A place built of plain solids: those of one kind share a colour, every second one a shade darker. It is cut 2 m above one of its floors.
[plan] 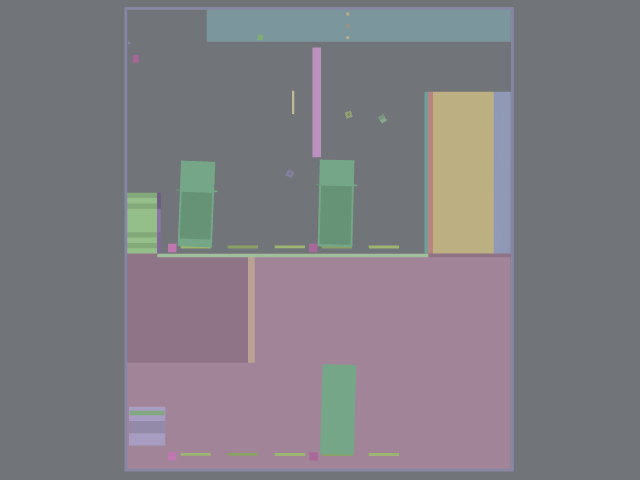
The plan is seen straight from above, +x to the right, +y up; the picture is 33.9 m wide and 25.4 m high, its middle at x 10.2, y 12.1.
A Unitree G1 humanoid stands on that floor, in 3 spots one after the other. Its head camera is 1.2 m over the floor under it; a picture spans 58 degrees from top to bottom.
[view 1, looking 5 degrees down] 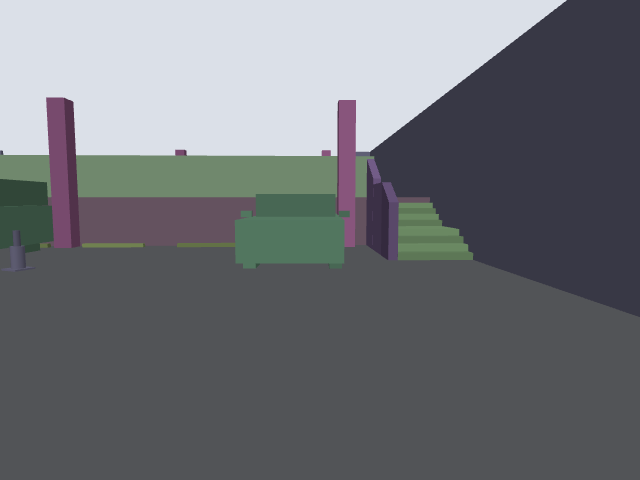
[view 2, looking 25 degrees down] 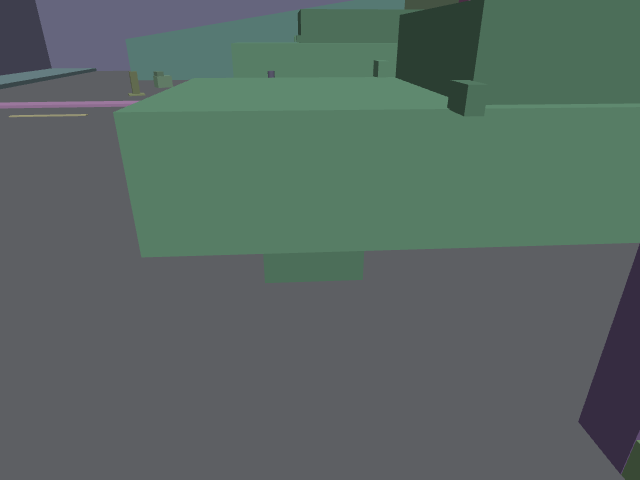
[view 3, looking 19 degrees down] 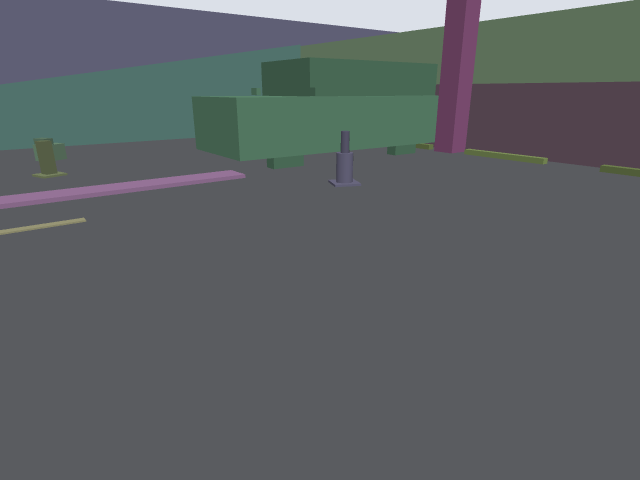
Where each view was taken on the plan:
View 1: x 3.50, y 23.43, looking -92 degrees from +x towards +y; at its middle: car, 7.18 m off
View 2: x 0.79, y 15.60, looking -6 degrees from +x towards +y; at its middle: car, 2.24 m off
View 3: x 4.14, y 19.39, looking -37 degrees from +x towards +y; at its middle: ground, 3.69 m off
